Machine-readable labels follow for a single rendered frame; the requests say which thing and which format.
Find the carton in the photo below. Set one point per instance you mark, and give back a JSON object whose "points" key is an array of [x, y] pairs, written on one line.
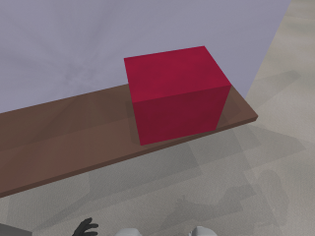
{"points": [[176, 93]]}

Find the table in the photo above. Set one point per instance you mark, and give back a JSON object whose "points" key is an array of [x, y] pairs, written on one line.
{"points": [[55, 140]]}

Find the left robot hand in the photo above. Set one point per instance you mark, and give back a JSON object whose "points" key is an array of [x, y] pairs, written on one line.
{"points": [[86, 225]]}

